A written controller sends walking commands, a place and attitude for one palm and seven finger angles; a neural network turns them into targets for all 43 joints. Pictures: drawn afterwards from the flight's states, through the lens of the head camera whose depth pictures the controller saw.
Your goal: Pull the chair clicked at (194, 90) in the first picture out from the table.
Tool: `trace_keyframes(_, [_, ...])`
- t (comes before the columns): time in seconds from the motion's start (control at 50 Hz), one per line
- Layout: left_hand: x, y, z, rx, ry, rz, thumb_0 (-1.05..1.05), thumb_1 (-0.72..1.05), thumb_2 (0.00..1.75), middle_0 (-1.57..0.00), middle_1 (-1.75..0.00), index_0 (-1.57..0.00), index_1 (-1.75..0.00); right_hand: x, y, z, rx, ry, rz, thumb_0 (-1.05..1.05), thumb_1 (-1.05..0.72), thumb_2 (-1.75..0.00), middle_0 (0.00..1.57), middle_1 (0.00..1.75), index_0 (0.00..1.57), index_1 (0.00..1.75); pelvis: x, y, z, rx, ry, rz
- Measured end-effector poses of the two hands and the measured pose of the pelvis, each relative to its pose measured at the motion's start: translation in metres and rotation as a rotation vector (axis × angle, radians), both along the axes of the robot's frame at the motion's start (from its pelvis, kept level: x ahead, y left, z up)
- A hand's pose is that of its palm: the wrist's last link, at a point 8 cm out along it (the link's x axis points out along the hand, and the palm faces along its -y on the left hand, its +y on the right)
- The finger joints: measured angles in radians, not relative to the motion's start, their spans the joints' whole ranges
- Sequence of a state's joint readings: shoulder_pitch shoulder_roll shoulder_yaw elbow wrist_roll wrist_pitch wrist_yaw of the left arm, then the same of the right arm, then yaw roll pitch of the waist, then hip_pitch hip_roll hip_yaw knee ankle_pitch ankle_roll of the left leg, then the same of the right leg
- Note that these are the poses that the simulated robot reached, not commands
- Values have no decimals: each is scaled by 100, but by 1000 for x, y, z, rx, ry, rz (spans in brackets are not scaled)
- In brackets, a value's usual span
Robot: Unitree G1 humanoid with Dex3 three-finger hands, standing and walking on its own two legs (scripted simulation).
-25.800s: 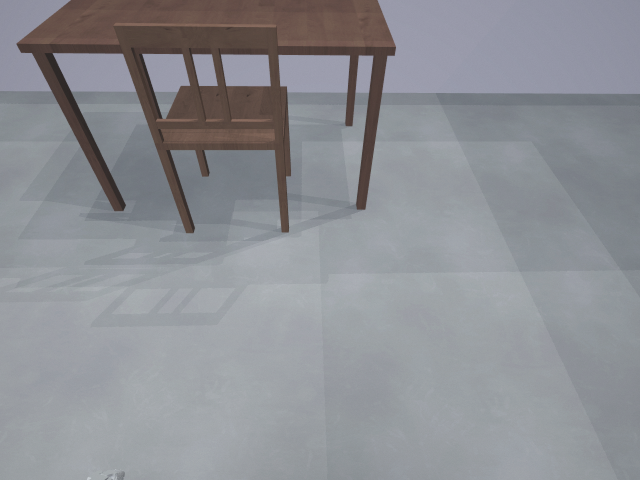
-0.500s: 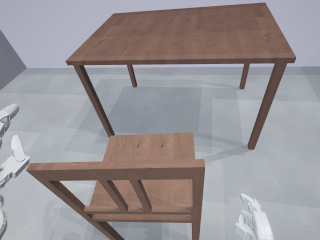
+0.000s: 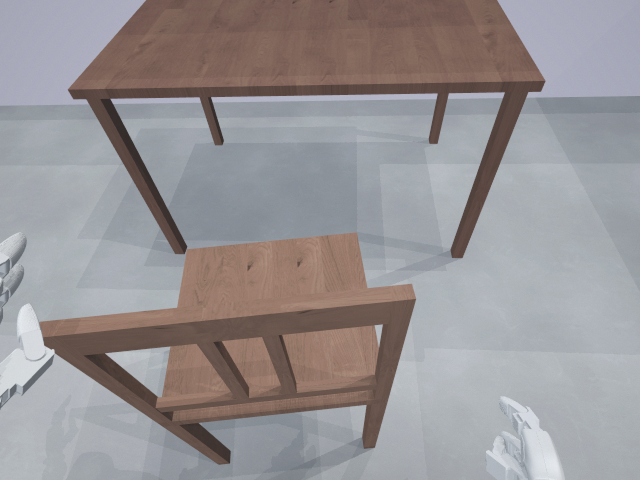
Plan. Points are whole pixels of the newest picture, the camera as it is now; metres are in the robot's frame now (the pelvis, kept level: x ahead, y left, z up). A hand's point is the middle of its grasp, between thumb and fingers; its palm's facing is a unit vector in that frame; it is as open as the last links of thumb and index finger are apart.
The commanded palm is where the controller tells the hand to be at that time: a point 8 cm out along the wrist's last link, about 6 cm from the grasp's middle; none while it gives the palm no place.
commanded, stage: step back with the hand held close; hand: left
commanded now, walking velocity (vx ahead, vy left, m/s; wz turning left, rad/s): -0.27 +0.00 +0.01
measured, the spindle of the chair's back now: (226, 368) +0.29 +0.18 -0.11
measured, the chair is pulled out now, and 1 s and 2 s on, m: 0.57 0.57 0.57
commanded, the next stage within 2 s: stop stepping back and stand still in 1.12 s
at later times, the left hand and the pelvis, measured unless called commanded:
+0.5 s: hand out of the picture +0.15 +0.29 +0.15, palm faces +0.43 -0.77 -0.48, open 7.4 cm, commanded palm +0.08 +0.32 +0.18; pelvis -0.05 +0.02 -0.01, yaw +1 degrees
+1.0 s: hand out of the picture +0.07 +0.28 +0.15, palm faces +0.43 -0.75 -0.51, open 7.4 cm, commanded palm -0.01 +0.31 +0.18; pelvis -0.13 +0.00 -0.01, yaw +2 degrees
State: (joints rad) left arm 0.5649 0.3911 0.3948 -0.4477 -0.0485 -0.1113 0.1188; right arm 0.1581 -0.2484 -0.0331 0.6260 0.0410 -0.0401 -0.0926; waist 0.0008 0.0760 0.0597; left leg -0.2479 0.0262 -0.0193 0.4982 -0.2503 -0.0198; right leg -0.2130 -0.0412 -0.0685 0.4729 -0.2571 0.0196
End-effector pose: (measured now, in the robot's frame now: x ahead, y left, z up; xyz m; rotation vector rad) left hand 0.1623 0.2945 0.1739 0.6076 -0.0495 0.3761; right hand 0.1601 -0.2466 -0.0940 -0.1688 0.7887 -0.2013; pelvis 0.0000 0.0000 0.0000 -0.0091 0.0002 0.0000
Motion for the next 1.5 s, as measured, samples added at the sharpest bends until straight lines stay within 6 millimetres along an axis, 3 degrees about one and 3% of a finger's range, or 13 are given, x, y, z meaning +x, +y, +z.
trace_keyframes(0.08, [-9,2,-4,3,23,-38,2,89,90,-21,-31,-21,-30,-11,18,0,8,15,5,1,-90,-90,20,30,20,30,-9,6,-1,9,10,-4])
trace_keyframes(0.22, [-29,8,8,39,-54,-17,2,89,90,-21,-31,-22,-30,-18,38,-2,35,-13,59,1,-90,-90,20,30,20,30,-25,3,-4,0,9,7])
trace_keyframes(0.36, [-50,7,1,-22,-101,3,2,89,90,-21,-31,-21,-30,-26,28,0,-1,-46,60,1,-90,-90,21,30,20,30,-40,6,-10,-27,10,11])
trace_keyframes(0.46, [-57,22,-7,-43,-123,1,2,89,90,-21,-31,-22,-30,-40,20,11,-72,-44,26,1,-90,-90,20,30,20,30,-50,15,-12,-22,5,10])
trace_keyframes(0.54, [-62,29,-1,-11,-138,3,2,89,90,-21,-31,-21,-30,-50,23,21,-84,-76,31,1,-90,-90,20,30,20,30,-57,14,-9,-24,16,17])
trace_keyframes(0.66, [-75,10,8,25,-149,-59,2,89,90,-21,-31,-21,-30,-64,25,14,-49,-74,83,1,-90,-90,20,30,20,30,-78,5,-8,-32,22,2])
trace_keyframes(0.78, [-100,-10,9,48,-111,-93,2,89,90,-21,-31,-21,-30,-87,16,2,-5,-48,64,1,-90,-90,21,30,20,30,-98,-6,-11,-35,23,5])
trace_keyframes(1.0, [-139,18,1,25,-147,-13,2,89,90,-21,-31,-22,-30,-128,14,9,-78,7,42,1,-90,-90,20,30,20,30,-134,4,-9,8,40,38])
trace_keyframes(1.16, [-182,-8,24,64,-194,-77,2,89,90,-21,-31,-21,-30,-155,25,14,-9,-66,110,1,-90,-90,20,30,20,30,-172,-10,-3,-25,36,28])
trace_keyframes(1.26, [-212,-27,26,104,-167,-87,2,89,90,-21,-31,-21,-30,-180,13,1,36,-83,125,1,-90,-90,21,30,20,30,-207,-27,-9,-56,15,27])
trace_keyframes(1.32, [-232,-35,17,65,-123,-69,1,89,90,-21,-31,-21,-30,-204,-3,0,43,-61,83,1,-90,-90,21,30,20,31,-222,-33,-8,-20,16,15])
trace_keyframes(1.42, [-257,-25,-4,-18,-79,22,1,89,90,-21,-31,-22,-30,-247,-31,9,-34,-27,24,1,-90,-90,21,30,20,30,-236,-34,-5,20,17,32])
trace_keyframes(1.5, [-273,-16,-6,-35,-157,34,2,89,90,-21,-31,-22,-30,-275,-44,16,-120,-14,13,1,-90,-90,20,30,20,30,-251,-30,-7,9,-3,62])
